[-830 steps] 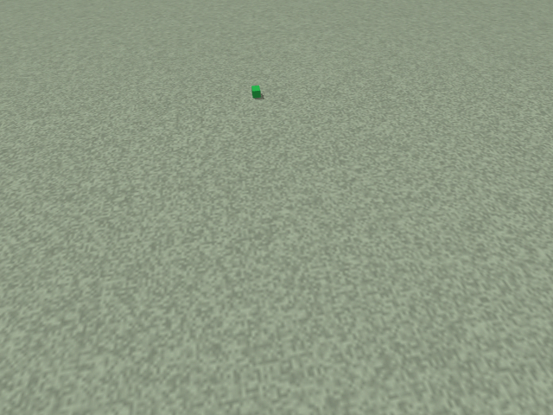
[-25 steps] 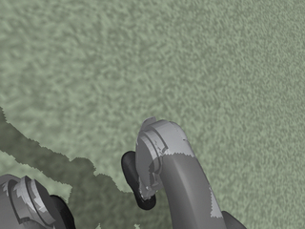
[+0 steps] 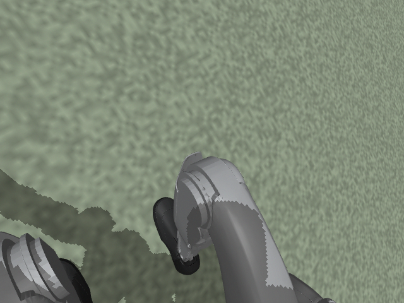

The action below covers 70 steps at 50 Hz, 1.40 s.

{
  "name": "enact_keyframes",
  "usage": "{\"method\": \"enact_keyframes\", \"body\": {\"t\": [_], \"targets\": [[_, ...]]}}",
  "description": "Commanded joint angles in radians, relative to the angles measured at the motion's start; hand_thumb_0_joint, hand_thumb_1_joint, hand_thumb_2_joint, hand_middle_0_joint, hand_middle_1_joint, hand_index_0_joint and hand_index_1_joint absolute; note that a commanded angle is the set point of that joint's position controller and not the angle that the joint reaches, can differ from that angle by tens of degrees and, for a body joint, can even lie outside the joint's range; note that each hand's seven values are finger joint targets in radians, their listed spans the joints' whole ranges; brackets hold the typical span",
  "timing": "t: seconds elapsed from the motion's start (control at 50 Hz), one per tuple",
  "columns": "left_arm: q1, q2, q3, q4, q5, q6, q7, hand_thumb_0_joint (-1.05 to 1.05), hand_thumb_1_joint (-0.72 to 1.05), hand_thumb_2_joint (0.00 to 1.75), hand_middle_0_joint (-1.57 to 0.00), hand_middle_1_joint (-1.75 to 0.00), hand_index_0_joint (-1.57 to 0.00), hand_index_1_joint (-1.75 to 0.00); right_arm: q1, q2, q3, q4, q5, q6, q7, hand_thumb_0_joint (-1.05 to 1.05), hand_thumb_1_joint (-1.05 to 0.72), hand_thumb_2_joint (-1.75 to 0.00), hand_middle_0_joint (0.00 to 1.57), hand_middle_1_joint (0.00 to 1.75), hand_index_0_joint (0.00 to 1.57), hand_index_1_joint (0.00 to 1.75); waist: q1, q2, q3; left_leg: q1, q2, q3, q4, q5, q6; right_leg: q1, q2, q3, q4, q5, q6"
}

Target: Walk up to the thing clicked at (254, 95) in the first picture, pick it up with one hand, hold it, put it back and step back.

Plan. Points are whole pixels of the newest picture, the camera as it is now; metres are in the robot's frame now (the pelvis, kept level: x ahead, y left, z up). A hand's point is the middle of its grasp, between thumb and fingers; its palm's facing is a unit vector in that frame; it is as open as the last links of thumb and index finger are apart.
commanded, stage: rest palm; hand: left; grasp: from above
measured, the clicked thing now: out of the picture +0.48 +0.35 -0.28
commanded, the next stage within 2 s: close in 0.38 s
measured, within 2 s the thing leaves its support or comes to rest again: neither
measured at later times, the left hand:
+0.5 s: hand out of the picture +0.47 +0.34 -0.25, palm faces -0.38 -0.23 -0.89, open 14.1 cm
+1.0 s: hand out of the picture +0.47 +0.34 -0.25, palm faces -0.39 -0.23 -0.89, open 13.2 cm
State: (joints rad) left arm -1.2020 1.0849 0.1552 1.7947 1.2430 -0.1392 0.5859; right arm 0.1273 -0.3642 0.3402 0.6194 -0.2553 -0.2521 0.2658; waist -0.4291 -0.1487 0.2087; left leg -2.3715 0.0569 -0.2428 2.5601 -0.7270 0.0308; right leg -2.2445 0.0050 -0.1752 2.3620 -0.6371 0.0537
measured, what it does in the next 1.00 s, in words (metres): stands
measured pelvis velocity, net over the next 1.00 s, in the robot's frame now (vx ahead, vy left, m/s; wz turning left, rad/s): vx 0.00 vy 0.00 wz -0.02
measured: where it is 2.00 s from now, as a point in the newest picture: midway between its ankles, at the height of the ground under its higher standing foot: (136, 280)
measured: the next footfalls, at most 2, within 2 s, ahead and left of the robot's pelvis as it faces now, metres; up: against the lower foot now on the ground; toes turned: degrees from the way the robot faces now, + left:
none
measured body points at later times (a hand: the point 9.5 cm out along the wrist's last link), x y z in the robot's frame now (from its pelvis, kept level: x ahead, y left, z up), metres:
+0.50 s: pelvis +0.00 +0.00 +0.00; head +0.30 +0.13 +0.31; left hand +0.49 +0.34 -0.20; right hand +0.03 -0.24 -0.04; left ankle +0.06 +0.12 -0.27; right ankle +0.12 -0.12 -0.27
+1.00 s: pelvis +0.00 +0.00 +0.01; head +0.30 +0.13 +0.31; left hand +0.49 +0.35 -0.20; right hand +0.03 -0.24 -0.04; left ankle +0.06 +0.12 -0.27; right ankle +0.12 -0.12 -0.27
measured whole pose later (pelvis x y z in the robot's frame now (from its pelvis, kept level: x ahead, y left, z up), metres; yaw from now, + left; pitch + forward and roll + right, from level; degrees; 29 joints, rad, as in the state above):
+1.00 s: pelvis +0.00 +0.00 +0.01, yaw -1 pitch +28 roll -16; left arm -1.21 1.13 0.15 1.79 1.21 -0.12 0.59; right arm 0.12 -0.37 0.37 0.62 -0.25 -0.26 0.26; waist -0.44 -0.16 0.24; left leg -2.37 0.06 -0.26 2.54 -0.72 0.03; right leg -2.23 0.01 -0.19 2.33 -0.62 0.06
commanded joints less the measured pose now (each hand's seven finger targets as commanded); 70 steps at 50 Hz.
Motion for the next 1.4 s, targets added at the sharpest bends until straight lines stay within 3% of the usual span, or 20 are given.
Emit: {"method": "enact_keyframes", "body": {"t": [0.0, 0.06, 0.12, 0.16, 0.28, 0.34, 0.42, 0.5, 0.62, 0.66, 0.76, 0.8, 0.82, 0.9, 0.96, 1.04, 1.1, 1.18, 1.22, 1.38], "targets": [[-0.236, 0.227, -0.003, -0.082, -0.005, 0.009, 0.054, 0.0, -0.58, 1.04, -0.08, -0.99, -0.06, -1.01, 0.197, -0.344, -0.093, 0.025, 0.006, 0.001, -0.007, 0.0, -0.9, -0.9, 0.2, 0.3, 0.2, 0.3, -0.07, 0.576, -0.613, 0.506, 0.014, 0.068, -0.278, 0.249, -0.03, 0.348, 0.059, -0.102, -0.177, 0.259, -0.064], [-0.239, 0.255, 0.019, -0.093, -0.01, 0.015, 0.058, 0.0, -0.59, 1.04, -0.08, -0.99, -0.06, -1.01, 0.193, -0.342, -0.082, 0.024, 0.003, -0.002, -0.006, 0.0, -0.9, -0.9, 0.2, 0.3, 0.2, 0.3, -0.062, 0.588, -0.64, 0.517, 0.018, 0.064, -0.274, 0.26, -0.031, 0.359, 0.054, -0.103, -0.176, 0.269, -0.063], [-0.207, 0.221, -0.016, -0.05, -0.023, 0.018, 0.047, 0.0, -0.57, 1.04, -0.08, -1.01, -0.06, -1.02, 0.188, -0.342, -0.08, 0.015, 0.001, -0.004, -0.006, 0.0, -0.9, -0.9, 0.2, 0.3, 0.2, 0.3, -0.082, 0.528, -0.585, 0.465, 0.012, 0.073, -0.264, 0.214, -0.02, 0.37, 0.062, -0.102, -0.192, 0.242, -0.059], [-0.26, 0.27, 0.009, -0.139, -0.035, 0.005, 0.048, 0.0, -0.57, 1.02, -0.08, -1.01, -0.07, -1.03, 0.197, -0.341, -0.076, 0.023, 0.006, -0.006, -0.011, 0.0, -0.9, -0.9, 0.2, 0.3, 0.2, 0.3, -0.064, 0.571, -0.657, 0.507, 0.015, 0.071, -0.263, 0.252, -0.022, 0.397, 0.058, -0.096, -0.199, 0.27, -0.059], [-0.232, 0.263, 0.003, -0.137, -0.037, 0.002, 0.049, 0.0, -0.56, 1.02, -0.08, -1.02, -0.07, -1.03, 0.206, -0.335, -0.07, 0.026, 0.002, -0.004, -0.007, 0.0, -0.9, -0.9, 0.2, 0.3, 0.2, 0.3, -0.068, 0.602, -0.676, 0.55, 0.024, 0.058, -0.267, 0.296, -0.032, 0.413, 0.058, -0.105, -0.187, 0.308, -0.059], [-0.192, 0.25, -0.015, -0.079, -0.035, 0.014, 0.044, 0.0, -0.55, 1.03, -0.09, -1.01, -0.07, -1.03, 0.193, -0.339, -0.072, 0.025, 0.002, -0.002, -0.004, 0.0, -0.9, -0.9, 0.2, 0.3, 0.2, 0.3, -0.074, 0.551, -0.608, 0.486, 0.017, 0.072, -0.261, 0.251, -0.023, 0.409, 0.066, -0.104, -0.201, 0.278, -0.058], [-0.234, 0.277, 0.01, -0.156, -0.031, 0.015, 0.04, 0.0, -0.55, 1.02, -0.09, -1.01, -0.07, -1.02, 0.211, -0.34, -0.076, 0.043, 0.004, -0.002, -0.002, 0.0, -0.9, -0.9, 0.2, 0.3, 0.2, 0.3, -0.065, 0.633, -0.672, 0.562, 0.026, 0.058, -0.273, 0.308, -0.036, 0.394, 0.058, -0.105, -0.191, 0.307, -0.064], [-0.189, 0.222, -0.019, -0.061, -0.042, 0.025, 0.034, 0.0, -0.53, 1.02, -0.1, -0.97, -0.09, -0.99, 0.205, -0.346, -0.08, 0.028, 0.006, 0.002, -0.002, 0.0, -0.89, -0.9, 0.2, 0.3, 0.2, 0.3, -0.085, 0.556, -0.598, 0.485, 0.02, 0.06, -0.275, 0.268, -0.026, 0.396, 0.067, -0.106, -0.2, 0.287, -0.063], [-0.241, 0.263, -0.007, -0.145, -0.042, 0.013, 0.023, 0.0, -0.46, 0.96, -0.13, -0.97, -0.13, -0.97, 0.208, -0.34, -0.065, 0.03, 0.013, 0.001, -0.008, 0.0, -0.89, -0.9, 0.2, 0.3, 0.2, 0.3, -0.077, 0.608, -0.646, 0.549, 0.027, 0.051, -0.283, 0.294, -0.035, 0.385, 0.056, -0.11, -0.192, 0.294, -0.062], [-0.184, 0.219, -0.043, -0.072, -0.042, 0.013, 0.022, 0.0, -0.45, 0.96, -0.14, -0.96, -0.14, -0.96, 0.194, -0.355, -0.08, 0.02, 0.013, 0.004, -0.013, 0.0, -0.89, -0.9, 0.2, 0.3, 0.2, 0.3, -0.087, 0.555, -0.59, 0.494, 0.021, 0.06, -0.277, 0.258, -0.027, 0.387, 0.07, -0.11, -0.205, 0.276, -0.061], [-0.269, 0.294, -0.013, -0.174, -0.036, -0.004, 0.037, 0.0, -0.4, 0.92, -0.17, -0.95, -0.17, -0.94, 0.209, -0.362, -0.074, 0.022, 0.011, 0.005, -0.02, 0.0, -0.89, -0.9, 0.2, 0.3, 0.2, 0.3, -0.072, 0.628, -0.653, 0.555, 0.025, 0.055, -0.293, 0.267, -0.036, 0.395, 0.059, -0.106, -0.202, 0.278, -0.065], [-0.238, 0.268, -0.014, -0.147, -0.038, 0.003, 0.041, 0.0, -0.39, 0.91, -0.18, -0.93, -0.18, -0.93, 0.188, -0.337, -0.058, 0.03, 0.011, 0.0, -0.013, 0.0, -0.89, -0.9, 0.2, 0.3, 0.2, 0.3, -0.063, 0.624, -0.645, 0.563, 0.033, 0.045, -0.282, 0.29, -0.042, 0.368, 0.057, -0.113, -0.184, 0.293, -0.062], [-0.198, 0.228, -0.035, -0.084, -0.039, 0.008, 0.04, 0.0, -0.38, 0.92, -0.19, -0.91, -0.19, -0.92, 0.186, -0.335, -0.056, 0.022, 0.006, 0.001, -0.01, 0.0, -0.89, -0.9, 0.2, 0.3, 0.2, 0.3, -0.086, 0.581, -0.608, 0.528, 0.03, 0.049, -0.276, 0.27, -0.035, 0.376, 0.062, -0.114, -0.192, 0.288, -0.06], [-0.26, 0.29, -0.001, -0.149, -0.034, 0.012, 0.046, 0.0, -0.33, 0.85, -0.19, -0.93, -0.21, -0.91, 0.201, -0.343, -0.059, 0.032, 0.006, 0.001, -0.012, 0.0, -0.89, -0.9, 0.2, 0.3, 0.2, 0.3, -0.073, 0.632, -0.632, 0.553, 0.029, 0.053, -0.289, 0.275, -0.039, 0.372, 0.055, -0.109, -0.197, 0.283, -0.063], [-0.201, 0.241, -0.025, -0.088, -0.041, 0.025, 0.035, 0.0, -0.3, 0.85, -0.24, -0.89, -0.24, -0.88, 0.189, -0.346, -0.07, 0.026, 0.01, 0.002, -0.01, 0.0, -0.89, -0.9, 0.2, 0.3, 0.2, 0.3, -0.083, 0.587, -0.587, 0.521, 0.027, 0.055, -0.283, 0.256, -0.035, 0.363, 0.058, -0.109, -0.198, 0.27, -0.062], [-0.213, 0.28, -0.005, -0.103, -0.055, 0.021, 0.032, 0.0, -0.24, 0.82, -0.27, -0.89, -0.29, -0.87, 0.21, -0.342, -0.058, 0.029, 0.01, 0.008, -0.017, 0.0, -0.89, -0.9, 0.2, 0.3, 0.2, 0.3, -0.075, 0.56, -0.636, 0.505, 0.024, 0.06, -0.28, 0.272, -0.027, 0.423, 0.062, -0.104, -0.217, 0.29, -0.06], [-0.191, 0.237, -0.039, -0.094, -0.063, 0.02, 0.017, 0.0, -0.18, 0.77, -0.29, -0.88, -0.32, -0.85, 0.21, -0.344, -0.063, 0.024, 0.009, 0.007, -0.016, 0.0, -0.89, -0.9, 0.2, 0.3, 0.2, 0.3, -0.089, 0.54, -0.617, 0.494, 0.022, 0.069, -0.264, 0.279, -0.021, 0.429, 0.067, -0.103, -0.219, 0.3, -0.055], [-0.254, 0.323, 0.004, -0.176, -0.058, 0.009, 0.022, 0.0, -0.13, 0.73, -0.34, -0.84, -0.37, -0.81, 0.208, -0.344, -0.056, 0.031, 0.017, 0.01, -0.022, 0.0, -0.89, -0.9, 0.2, 0.3, 0.2, 0.3, -0.063, 0.627, -0.673, 0.556, 0.03, 0.053, -0.285, 0.291, -0.035, 0.407, 0.056, -0.105, -0.202, 0.293, -0.063], [-0.193, 0.278, -0.022, -0.103, -0.05, 0.018, 0.021, 0.0, -0.11, 0.72, -0.36, -0.81, -0.39, -0.78, 0.195, -0.36, -0.07, 0.019, 0.014, 0.015, -0.024, 0.0, -0.89, -0.9, 0.2, 0.3, 0.2, 0.3, -0.075, 0.585, -0.623, 0.521, 0.028, 0.056, -0.288, 0.258, -0.033, 0.402, 0.067, -0.109, -0.21, 0.272, -0.064], [-0.207, 0.264, -0.004, -0.155, -0.063, 0.015, 0.012, 0.0, 0.05, 0.68, -0.46, -0.79, -0.51, -0.75, 0.207, -0.325, -0.054, 0.025, 0.016, 0.015, -0.017, 0.0, -0.89, -0.9, 0.2, 0.3, 0.2, 0.3, -0.075, 0.581, -0.618, 0.524, 0.03, 0.049, -0.281, 0.29, -0.032, 0.378, 0.056, -0.11, -0.201, 0.292, -0.059]]}}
